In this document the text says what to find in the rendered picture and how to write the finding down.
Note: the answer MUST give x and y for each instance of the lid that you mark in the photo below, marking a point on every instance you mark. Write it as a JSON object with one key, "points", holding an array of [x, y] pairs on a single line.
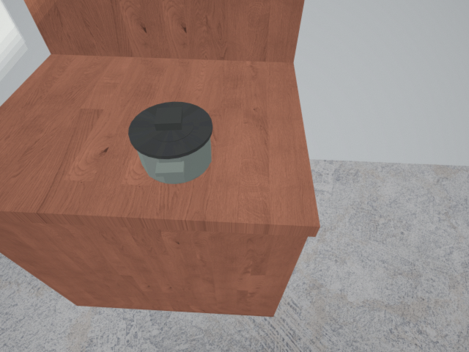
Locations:
{"points": [[196, 131]]}

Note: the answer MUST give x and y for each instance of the table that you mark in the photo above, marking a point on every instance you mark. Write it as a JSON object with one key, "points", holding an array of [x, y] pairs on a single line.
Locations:
{"points": [[78, 210]]}

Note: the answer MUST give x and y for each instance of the pot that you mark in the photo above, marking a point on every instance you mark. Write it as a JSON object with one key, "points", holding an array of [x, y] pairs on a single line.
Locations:
{"points": [[178, 170]]}

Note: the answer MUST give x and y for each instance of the knob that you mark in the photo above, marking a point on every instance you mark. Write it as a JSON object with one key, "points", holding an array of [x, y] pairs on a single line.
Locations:
{"points": [[168, 119]]}

